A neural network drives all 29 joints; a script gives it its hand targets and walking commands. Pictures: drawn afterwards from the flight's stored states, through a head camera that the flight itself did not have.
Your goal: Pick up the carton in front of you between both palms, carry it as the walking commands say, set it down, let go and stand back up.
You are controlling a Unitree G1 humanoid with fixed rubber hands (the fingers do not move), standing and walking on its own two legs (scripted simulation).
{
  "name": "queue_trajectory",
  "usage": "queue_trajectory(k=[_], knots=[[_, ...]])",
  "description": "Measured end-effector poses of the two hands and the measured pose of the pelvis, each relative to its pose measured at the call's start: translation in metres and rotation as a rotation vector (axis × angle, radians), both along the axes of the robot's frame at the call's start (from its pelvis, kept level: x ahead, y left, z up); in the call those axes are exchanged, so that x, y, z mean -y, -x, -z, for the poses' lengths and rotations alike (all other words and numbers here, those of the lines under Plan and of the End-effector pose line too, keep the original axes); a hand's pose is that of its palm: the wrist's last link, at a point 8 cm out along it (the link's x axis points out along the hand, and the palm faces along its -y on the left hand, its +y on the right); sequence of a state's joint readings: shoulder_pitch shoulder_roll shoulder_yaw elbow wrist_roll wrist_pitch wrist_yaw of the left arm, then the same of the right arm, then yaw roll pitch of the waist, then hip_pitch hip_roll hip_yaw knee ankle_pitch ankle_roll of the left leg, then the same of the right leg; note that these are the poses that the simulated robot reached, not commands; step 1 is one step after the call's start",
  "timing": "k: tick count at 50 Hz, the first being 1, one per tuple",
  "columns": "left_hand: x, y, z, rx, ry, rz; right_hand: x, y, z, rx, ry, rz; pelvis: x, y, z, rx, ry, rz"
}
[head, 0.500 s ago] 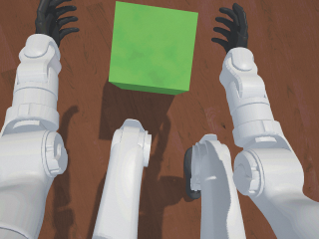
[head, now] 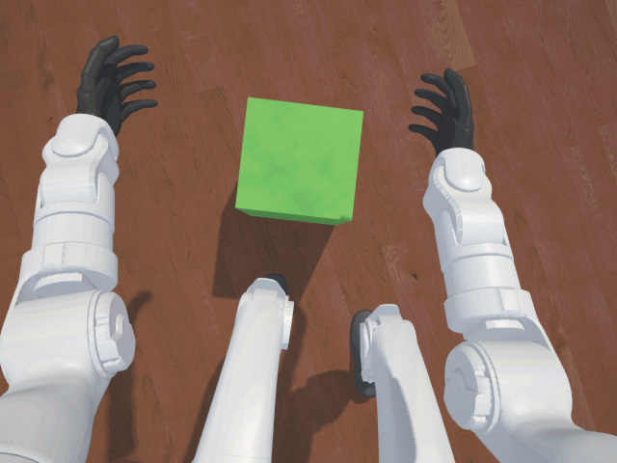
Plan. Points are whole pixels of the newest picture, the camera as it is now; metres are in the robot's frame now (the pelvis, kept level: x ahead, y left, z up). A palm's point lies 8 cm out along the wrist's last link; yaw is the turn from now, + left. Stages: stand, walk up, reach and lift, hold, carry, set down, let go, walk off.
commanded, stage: set down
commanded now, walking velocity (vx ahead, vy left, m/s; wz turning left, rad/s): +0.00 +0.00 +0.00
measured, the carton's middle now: (298, 171) +0.48 +0.09 -0.48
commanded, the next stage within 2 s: let go in 0.06 s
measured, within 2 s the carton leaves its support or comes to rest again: neither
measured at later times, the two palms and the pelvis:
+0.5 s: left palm (22, 197) +0.34 +0.30 +0.01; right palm (562, 229) +0.38 -0.14 +0.02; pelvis +0.05 +0.01 +0.12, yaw +3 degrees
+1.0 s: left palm (37, 381) +0.24 +0.21 +0.11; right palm out of the picture +0.28 -0.26 +0.11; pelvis +0.10 -0.03 +0.18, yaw +4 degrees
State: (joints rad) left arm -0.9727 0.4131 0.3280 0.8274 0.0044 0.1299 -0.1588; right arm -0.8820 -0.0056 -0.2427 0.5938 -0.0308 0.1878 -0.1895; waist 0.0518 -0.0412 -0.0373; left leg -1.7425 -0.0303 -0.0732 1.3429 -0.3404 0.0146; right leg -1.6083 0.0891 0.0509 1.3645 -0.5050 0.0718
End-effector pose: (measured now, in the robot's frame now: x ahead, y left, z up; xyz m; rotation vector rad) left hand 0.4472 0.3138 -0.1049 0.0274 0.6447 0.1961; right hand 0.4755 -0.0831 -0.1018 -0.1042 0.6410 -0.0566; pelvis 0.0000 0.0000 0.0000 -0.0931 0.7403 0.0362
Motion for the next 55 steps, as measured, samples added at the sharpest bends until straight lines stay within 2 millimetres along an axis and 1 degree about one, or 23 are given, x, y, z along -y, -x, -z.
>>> queue_trajectory(k=[6, 10, 13, 17, 20, 23, 28, 35, 40, 44, 47, 50, 55], knots=[[-0.002, 0.002, -0.031, -0.015, -0.009, 0.008, 0.002, 0.004, -0.031, -0.009, 0.01, -0.01, -0.004, -0.008, -0.03, 0.017, -0.005, -0.006], [-0.003, 0.012, -0.046, -0.047, -0.04, 0.027, 0.006, 0.012, -0.046, -0.025, 0.042, -0.036, -0.007, -0.014, -0.048, 0.036, -0.01, -0.011], [-0.004, 0.029, -0.056, -0.083, -0.068, 0.044, 0.012, 0.028, -0.057, -0.054, 0.074, -0.06, -0.01, -0.021, -0.063, 0.063, -0.015, -0.015], [-0.001, 0.06, -0.073, -0.124, -0.086, 0.056, 0.025, 0.055, -0.073, -0.1, 0.103, -0.08, -0.012, -0.032, -0.084, 0.118, -0.026, -0.02], [0.002, 0.081, -0.089, -0.137, -0.083, 0.056, 0.037, 0.072, -0.089, -0.12, 0.109, -0.086, -0.013, -0.041, -0.099, 0.164, -0.036, -0.024], [0.008, 0.097, -0.107, -0.137, -0.078, 0.055, 0.049, 0.085, -0.107, -0.124, 0.105, -0.09, -0.012, -0.049, -0.111, 0.209, -0.045, -0.027], [0.024, 0.121, -0.134, -0.136, -0.076, 0.062, 0.071, 0.107, -0.134, -0.125, 0.095, -0.092, -0.009, -0.062, -0.129, 0.288, -0.064, -0.029], [0.056, 0.159, -0.169, -0.148, -0.074, 0.076, 0.11, 0.15, -0.167, -0.138, 0.086, -0.081, 0.002, -0.078, -0.153, 0.438, -0.095, -0.022], [0.076, 0.185, -0.193, -0.152, -0.077, 0.079, 0.138, 0.178, -0.19, -0.136, 0.082, -0.069, 0.013, -0.089, -0.167, 0.555, -0.113, -0.018], [0.09, 0.199, -0.206, -0.154, -0.079, 0.083, 0.156, 0.192, -0.203, -0.131, 0.081, -0.063, 0.022, -0.096, -0.174, 0.64, -0.124, -0.017], [0.099, 0.204, -0.21, -0.157, -0.077, 0.09, 0.167, 0.197, -0.208, -0.131, 0.08, -0.063, 0.029, -0.099, -0.176, 0.693, -0.132, -0.02], [0.105, 0.205, -0.212, -0.161, -0.074, 0.093, 0.173, 0.199, -0.211, -0.134, 0.081, -0.065, 0.034, -0.101, -0.177, 0.734, -0.138, -0.023], [0.109, 0.201, -0.212, -0.166, -0.07, 0.093, 0.176, 0.194, -0.213, -0.141, 0.081, -0.071, 0.039, -0.102, -0.176, 0.774, -0.144, -0.026]])
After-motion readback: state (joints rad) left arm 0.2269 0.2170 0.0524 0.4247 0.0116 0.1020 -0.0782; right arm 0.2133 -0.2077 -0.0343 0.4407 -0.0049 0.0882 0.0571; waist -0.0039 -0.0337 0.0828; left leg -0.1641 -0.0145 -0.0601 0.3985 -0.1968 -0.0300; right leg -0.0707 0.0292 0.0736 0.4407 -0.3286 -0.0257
